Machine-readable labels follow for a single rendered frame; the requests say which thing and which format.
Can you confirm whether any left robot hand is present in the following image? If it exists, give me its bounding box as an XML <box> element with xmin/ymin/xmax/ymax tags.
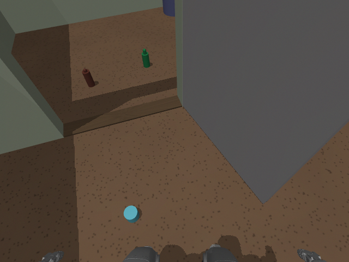
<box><xmin>39</xmin><ymin>251</ymin><xmax>64</xmax><ymax>262</ymax></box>

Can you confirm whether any right robot hand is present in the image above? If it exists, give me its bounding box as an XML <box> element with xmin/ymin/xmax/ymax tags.
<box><xmin>297</xmin><ymin>249</ymin><xmax>326</xmax><ymax>262</ymax></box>

